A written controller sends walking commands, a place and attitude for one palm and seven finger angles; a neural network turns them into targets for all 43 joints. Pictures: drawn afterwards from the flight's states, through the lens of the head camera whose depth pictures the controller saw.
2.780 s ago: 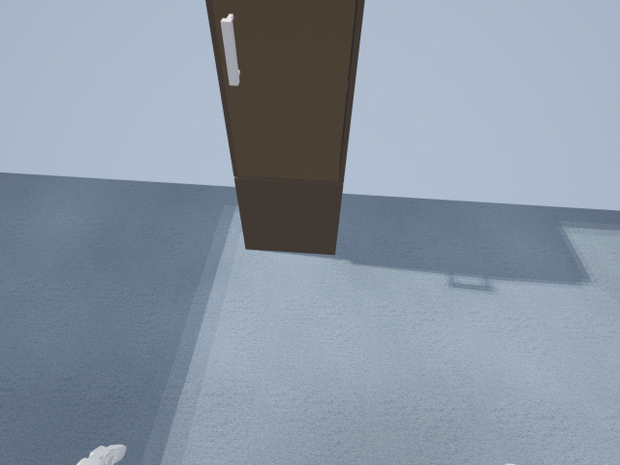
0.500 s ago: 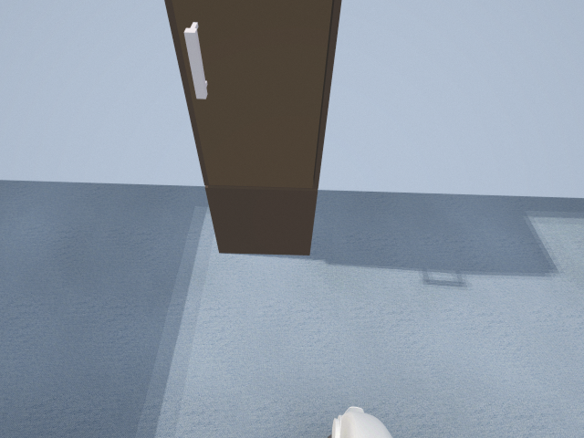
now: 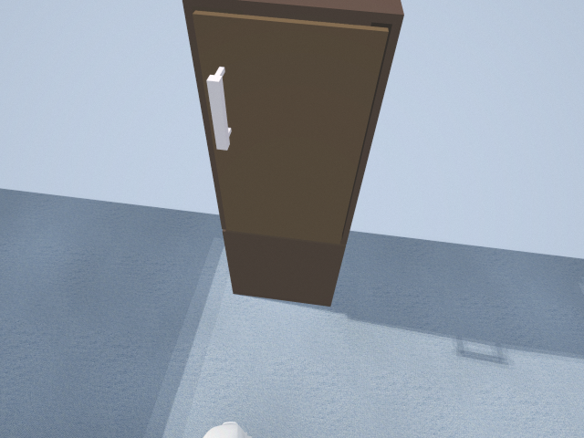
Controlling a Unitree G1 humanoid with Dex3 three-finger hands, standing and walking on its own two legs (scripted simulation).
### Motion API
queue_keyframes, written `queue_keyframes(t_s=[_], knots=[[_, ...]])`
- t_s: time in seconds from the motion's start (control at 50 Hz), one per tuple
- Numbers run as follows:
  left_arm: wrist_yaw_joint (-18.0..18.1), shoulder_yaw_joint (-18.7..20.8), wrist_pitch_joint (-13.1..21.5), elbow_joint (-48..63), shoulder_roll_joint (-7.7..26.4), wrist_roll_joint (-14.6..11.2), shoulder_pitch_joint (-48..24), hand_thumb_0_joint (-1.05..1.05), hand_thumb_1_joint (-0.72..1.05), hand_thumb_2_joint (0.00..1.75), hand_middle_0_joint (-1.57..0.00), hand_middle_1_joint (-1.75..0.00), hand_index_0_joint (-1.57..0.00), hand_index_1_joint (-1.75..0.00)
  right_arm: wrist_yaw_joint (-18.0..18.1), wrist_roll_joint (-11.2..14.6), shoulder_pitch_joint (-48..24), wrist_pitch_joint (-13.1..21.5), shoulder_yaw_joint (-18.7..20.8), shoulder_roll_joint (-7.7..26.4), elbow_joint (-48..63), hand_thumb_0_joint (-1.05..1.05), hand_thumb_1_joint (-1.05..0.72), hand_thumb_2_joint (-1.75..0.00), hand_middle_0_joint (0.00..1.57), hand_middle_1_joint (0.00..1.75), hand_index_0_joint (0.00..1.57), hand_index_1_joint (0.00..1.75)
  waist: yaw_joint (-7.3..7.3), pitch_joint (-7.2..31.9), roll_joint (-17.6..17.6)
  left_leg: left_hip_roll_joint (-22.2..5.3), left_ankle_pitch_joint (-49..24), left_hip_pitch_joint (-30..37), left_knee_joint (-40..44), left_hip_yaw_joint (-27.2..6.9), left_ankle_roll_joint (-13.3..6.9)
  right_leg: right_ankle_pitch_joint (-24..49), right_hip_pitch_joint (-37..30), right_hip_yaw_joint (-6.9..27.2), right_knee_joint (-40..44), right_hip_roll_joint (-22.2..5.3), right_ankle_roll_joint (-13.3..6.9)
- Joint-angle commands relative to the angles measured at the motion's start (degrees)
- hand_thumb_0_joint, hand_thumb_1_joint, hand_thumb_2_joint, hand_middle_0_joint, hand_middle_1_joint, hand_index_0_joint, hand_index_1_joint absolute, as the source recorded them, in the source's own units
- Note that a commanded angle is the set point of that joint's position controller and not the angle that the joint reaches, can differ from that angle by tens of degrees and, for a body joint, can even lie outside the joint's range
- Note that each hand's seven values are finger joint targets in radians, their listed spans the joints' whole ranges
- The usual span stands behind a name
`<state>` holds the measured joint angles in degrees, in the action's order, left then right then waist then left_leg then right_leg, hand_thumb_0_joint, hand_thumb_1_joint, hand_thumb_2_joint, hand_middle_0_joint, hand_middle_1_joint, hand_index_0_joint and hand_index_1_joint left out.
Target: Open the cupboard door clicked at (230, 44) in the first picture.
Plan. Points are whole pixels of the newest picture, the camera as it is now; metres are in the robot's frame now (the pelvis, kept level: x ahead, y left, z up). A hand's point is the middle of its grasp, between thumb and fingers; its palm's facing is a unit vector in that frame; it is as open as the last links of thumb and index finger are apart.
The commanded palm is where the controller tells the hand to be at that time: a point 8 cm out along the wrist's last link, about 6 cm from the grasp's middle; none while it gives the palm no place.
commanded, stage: take the last steps up to it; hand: left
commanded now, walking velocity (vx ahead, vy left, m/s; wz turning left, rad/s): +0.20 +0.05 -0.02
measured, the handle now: (222, 109) +0.68 +0.21 +0.08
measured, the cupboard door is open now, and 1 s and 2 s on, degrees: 0 0 0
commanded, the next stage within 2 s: come to a stop and stand still in 0.10 s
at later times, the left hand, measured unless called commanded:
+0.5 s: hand (169, 414) +0.18 +0.22 -0.17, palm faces +0.00 -0.97 -0.24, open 7.3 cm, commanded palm none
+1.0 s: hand out of the picture +0.10 +0.24 -0.18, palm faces +0.08 -0.98 -0.19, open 7.4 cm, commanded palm none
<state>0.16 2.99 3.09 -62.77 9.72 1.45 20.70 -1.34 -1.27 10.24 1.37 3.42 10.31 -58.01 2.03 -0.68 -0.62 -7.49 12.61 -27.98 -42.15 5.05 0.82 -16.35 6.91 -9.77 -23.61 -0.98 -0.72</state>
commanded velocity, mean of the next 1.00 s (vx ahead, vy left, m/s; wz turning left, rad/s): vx -0.03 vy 0.00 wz -0.01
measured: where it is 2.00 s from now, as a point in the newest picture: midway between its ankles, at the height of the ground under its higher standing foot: outside the picture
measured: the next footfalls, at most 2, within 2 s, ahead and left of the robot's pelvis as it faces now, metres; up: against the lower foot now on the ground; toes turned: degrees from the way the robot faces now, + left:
left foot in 0.08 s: +0.14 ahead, +0.13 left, +0.00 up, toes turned +9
right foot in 0.52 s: +0.18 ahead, -0.10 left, +0.00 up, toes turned -8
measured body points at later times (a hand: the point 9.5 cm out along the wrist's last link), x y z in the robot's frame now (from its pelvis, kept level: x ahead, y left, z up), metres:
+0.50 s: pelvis +0.12 +0.02 +0.00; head +0.14 +0.02 +0.44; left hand +0.18 +0.27 -0.15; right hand +0.11 -0.19 -0.17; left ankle +0.10 +0.12 -0.74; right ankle +0.14 -0.09 -0.73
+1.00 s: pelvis +0.06 +0.05 +0.00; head +0.06 +0.07 +0.44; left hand +0.09 +0.29 -0.17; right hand +0.12 -0.20 -0.14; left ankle +0.04 +0.17 -0.74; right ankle +0.14 -0.09 -0.73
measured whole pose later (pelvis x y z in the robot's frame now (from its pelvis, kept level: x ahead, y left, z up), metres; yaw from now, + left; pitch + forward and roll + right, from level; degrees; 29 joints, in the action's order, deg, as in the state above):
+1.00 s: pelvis +0.06 +0.05 +0.00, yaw -1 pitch -1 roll +0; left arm 1.1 3.4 -2.9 -59.6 11.3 0.9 13.9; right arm 0.5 -1.3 12.5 -0.7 2.6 10.0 -59.1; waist 1.7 -0.6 2.2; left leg -1.3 19.5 -9.7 -29.6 2.0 0.0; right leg -14.8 20.4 -3.9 -31.8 -3.2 0.4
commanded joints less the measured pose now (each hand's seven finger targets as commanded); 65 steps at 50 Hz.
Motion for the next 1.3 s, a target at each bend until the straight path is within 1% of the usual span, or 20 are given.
queue_keyframes(t_s=[0.0,0.02,0.04,0.06,0.08,0.14,0.24,0.42,0.48,0.52,0.54,0.66,0.82,0.9,0.94,0.96,1.04,1.1,1.22,1.28], knots=[[0.64,1.53,0.76,1.71,8.28,0.17,2.66,0.0,0.9,0.9,-0.2,-0.3,-0.2,-0.3,-0.1,0.0,2.81,1.55,-0.46,1.58,1.79,0.0,-0.9,-0.9,0.2,0.3,0.2,0.3,-1.45,-3.02,5.87,2.75,0.61,9.81,9.83,2.66,-0.9,12.71,3.85,9.91,4.95,-14.56,-6.71],[0.62,1.33,0.48,1.57,7.74,-0.09,2.08,0.0,0.9,0.9,-0.2,-0.3,-0.2,-0.3,0.3,-0.18,7.4,1.87,-0.23,2.96,0.2,0.0,-0.9,-0.9,0.2,0.3,0.2,0.3,-3.72,-1.4,3.12,4.1,-1.48,18.28,14.02,3.51,-1.29,14.49,6.72,7.23,-1.85,-12.11,-5.34],[0.4,0.93,0.32,2.0,5.88,-0.35,2.75,0.0,0.9,0.9,-0.2,-0.3,-0.2,-0.3,0.94,-0.62,14.42,2.4,0.63,6.99,-1.73,0.0,-0.9,-0.9,0.2,0.3,0.2,0.3,-6.29,3.51,-5.3,-1.29,-5.91,29.62,17.42,-3.55,-3.56,11.1,12.11,3.44,-14.86,-7.44,-2.77],[0.07,0.23,0.44,3.27,2.52,-0.86,3.62,0.0,0.9,0.9,-0.2,-0.3,-0.2,-0.3,1.61,-0.83,19.98,2.43,1.95,12.66,-2.88,0.0,-0.9,-0.9,0.2,0.3,0.2,0.3,-7.21,7.23,-18.75,-15.24,-15.11,38.43,21.76,-20.39,-9.4,-13.67,24.1,-1.16,-31.31,-0.41,0.13],[0.48,0.26,0.47,4.49,3.6,-0.33,0.57,0.0,0.9,0.9,-0.2,-0.3,-0.2,-0.3,2.08,-0.28,21.17,1.57,1.54,12.85,-3.4,0.0,-0.9,-0.9,0.2,0.3,0.2,0.3,-7.81,5.91,-14.79,-18.01,-17.49,36.81,24.16,-22.62,-12.9,-19.37,27.86,4.16,-41.1,-0.67,-0.63],[0.13,0.63,-0.33,3.16,3.16,-0.18,-1.62,0.0,0.9,0.9,-0.2,-0.3,-0.2,-0.3,2.76,0.0,10.42,2.11,-0.35,5.94,-1.13,0.0,-0.9,-0.9,0.2,0.3,0.2,0.3,-4.24,-2.13,-6.27,-13.51,-14.51,22.87,27.45,-13.87,-11.53,-9.02,27.61,7.91,-46.14,-5.92,-0.26],[1.04,-0.49,-2.77,0.65,-1.1,-0.47,3.41,0.0,0.9,0.9,-0.2,-0.3,-0.2,-0.3,3.81,0.24,5.98,2.8,-1.46,3.11,-0.99,0.0,-0.9,-0.9,0.2,0.3,0.2,0.3,-0.16,0.49,-2.35,-8.89,-39.65,17.48,25.6,-2.35,-9.22,-1.63,15.36,8.04,-30.41,-5.46,2.26],[1.74,0.79,-5.08,5.29,3.64,-0.07,-3.8,0.0,0.9,0.9,-0.2,-0.3,-0.2,-0.3,4.58,-0.2,6.64,-1.07,1.08,6.99,-2.57,0.0,-0.9,-0.9,0.2,0.3,0.2,0.3,-2.03,-2.52,-8.21,-11.5,-42.4,21.06,19.54,-5.21,-9.18,-2.39,12.94,6.51,-15.72,-2.76,0.85],[1.73,1.37,-4.36,5.74,5.25,0.01,-2.37,0.0,0.9,0.9,-0.2,-0.3,-0.2,-0.3,4.15,0.07,6.17,-1.84,1.58,6.6,-2.19,0.0,-0.9,-0.9,0.2,0.3,0.2,0.3,-0.6,-0.28,-4.01,-7.34,-29.48,18.17,12.7,-2.45,-5.14,15.88,5.64,7.14,-4.62,-4.22,0.6],[2.34,2.0,-3.11,5.48,11.1,0.34,-1.42,0.0,0.9,0.9,-0.2,-0.3,-0.2,-0.3,3.43,0.9,8.35,-2.28,1.13,1.4,-1.08,0.0,-0.9,-0.9,0.2,0.3,0.2,0.3,-1.34,4.65,13.66,5.01,13.25,7.06,-3.26,3.73,0.47,58.02,-3.91,21.51,-2.54,-20.29,-7.35],[2.34,1.79,-3.14,5.88,11.37,-0.1,-0.41,0.0,0.9,0.9,-0.2,-0.3,-0.2,-0.3,3.66,1.17,7.01,-3.1,1.27,1.58,-0.59,0.0,-0.9,-0.9,0.2,0.3,0.2,0.3,0.31,6.41,11.76,6.51,24.0,6.91,-12.82,-1.51,0.27,62.09,-2.54,20.71,-1.27,-23.46,-11.62],[3.12,1.81,-3.16,8.73,9.42,-0.21,-7.92,0.0,0.9,0.9,-0.2,-0.3,-0.2,-0.3,2.55,0.44,5.63,-4.5,1.31,2.55,-0.89,0.0,-0.9,-0.9,0.2,0.3,0.2,0.3,-1.43,4.21,7.24,5.52,13.9,1.57,-23.59,-6.4,2.01,36.65,1.25,16.76,1.96,-17.52,-10.18],[2.22,2.66,-3.37,8.25,11.03,0.71,-6.27,0.0,0.9,0.9,-0.2,-0.3,-0.2,-0.3,1.65,0.56,3.95,-3.16,0.36,2.48,0.99,0.0,-0.9,-0.9,0.2,0.3,0.2,0.3,0.6,3.33,10.27,6.02,14.13,9.35,0.14,-3.03,1.25,6.75,3.28,20.44,8.05,-16.0,-9.27],[1.63,1.75,-4.05,7.38,9.31,-0.14,-9.49,0.0,0.9,0.9,-0.2,-0.3,-0.2,-0.3,1.97,0.49,12.31,-2.08,-0.34,2.28,-2.27,0.0,-0.9,-0.9,0.2,0.3,0.2,0.3,-3.66,2.14,8.13,6.8,4.66,26.21,19.22,-1.5,-0.05,-11.65,15.75,15.56,7.05,-9.68,-2.8],[1.05,0.46,-4.41,8.23,4.1,-0.98,-9.35,0.0,0.9,0.9,-0.2,-0.3,-0.2,-0.3,2.36,-0.63,12.15,-1.31,0.32,8.24,-1.55,0.0,-0.9,-0.9,0.2,0.3,0.2,0.3,-3.93,-2.64,-12.45,-6.8,23.95,17.41,33.73,-20.37,-4.59,-10.14,19.78,6.89,-7.23,-1.41,1.49],[0.91,0.36,-4.46,8.47,3.64,-0.62,-10.79,0.0,0.9,0.9,-0.2,-0.3,-0.2,-0.3,2.58,-0.83,8.32,-1.55,0.24,10.09,0.09,0.0,-0.9,-0.9,0.2,0.3,0.2,0.3,-3.58,-8.09,-14.86,-11.84,31.59,8.51,39.64,-26.68,-7.64,-7.93,19.64,6.31,-14.93,-0.19,1.61],[-0.34,1.01,-4.44,4.4,4.42,0.29,-4.95,0.0,0.9,0.9,-0.2,-0.3,-0.2,-0.3,3.58,-0.39,4.55,-0.47,-0.92,7.31,0.29,0.0,-0.9,-0.9,0.2,0.3,0.2,0.3,-0.77,-9.53,-8.4,-7.11,18.93,10.38,37.43,-17.76,-7.23,-2.48,22.22,10.52,-31.22,-0.35,1.45],[-0.73,0.72,-3.95,3.35,4.25,0.17,-3.96,0.0,0.9,0.9,-0.2,-0.3,-0.2,-0.3,3.99,0.05,8.5,0.09,-0.63,6.68,-0.88,0.0,-0.9,-0.9,0.2,0.3,0.2,0.3,-2.08,-6.89,-3.81,-6.19,9.29,19.21,35.11,-14.4,-7.5,0.13,25.39,9.63,-31.43,-0.95,2.41],[-0.55,0.2,-4.12,5.24,3.22,-0.25,-8.72,0.0,0.9,0.9,-0.2,-0.3,-0.2,-0.3,4.91,-0.55,15.24,0.26,-0.15,6.32,-4.12,0.0,-0.9,-0.9,0.2,0.3,0.2,0.3,-5.25,-3.81,-7.81,-9.79,-15.54,26.36,29.05,-15.08,-10.22,-5.87,22.94,9.25,-20.95,-2.62,2.76],[-0.28,-0.22,-3.63,4.09,1.67,-0.79,-6.34,0.0,0.9,0.9,-0.2,-0.3,-0.2,-0.3,4.8,-0.57,13.74,-0.05,-0.05,6.81,-4.98,0.0,-0.9,-0.9,0.2,0.3,0.2,0.3,-4.03,-0.58,-9.57,-7.84,-22.63,24.69,24.5,-12.99,-9.34,-6.36,13.92,7.07,-11.38,-0.81,1.91]])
